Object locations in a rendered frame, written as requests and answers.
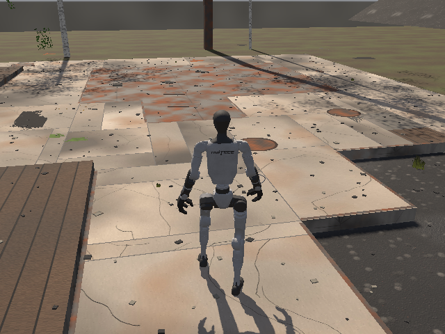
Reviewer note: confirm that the left robot thigh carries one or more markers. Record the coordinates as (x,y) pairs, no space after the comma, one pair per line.
(206,205)

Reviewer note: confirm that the robot left hand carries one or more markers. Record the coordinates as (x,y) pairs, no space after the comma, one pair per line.
(181,204)

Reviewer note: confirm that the robot left forearm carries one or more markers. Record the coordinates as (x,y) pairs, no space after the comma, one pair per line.
(188,185)

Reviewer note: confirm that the robot right forearm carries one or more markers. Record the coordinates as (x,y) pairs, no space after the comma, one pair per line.
(256,181)

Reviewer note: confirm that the robot right hand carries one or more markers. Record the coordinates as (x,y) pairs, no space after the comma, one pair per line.
(252,192)

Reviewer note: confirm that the robot left upper arm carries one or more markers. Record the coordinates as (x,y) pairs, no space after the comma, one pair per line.
(199,148)

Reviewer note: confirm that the right robot shin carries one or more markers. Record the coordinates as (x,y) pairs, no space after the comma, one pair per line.
(238,262)

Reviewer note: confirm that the robot right upper arm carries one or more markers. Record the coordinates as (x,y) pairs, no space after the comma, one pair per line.
(244,147)

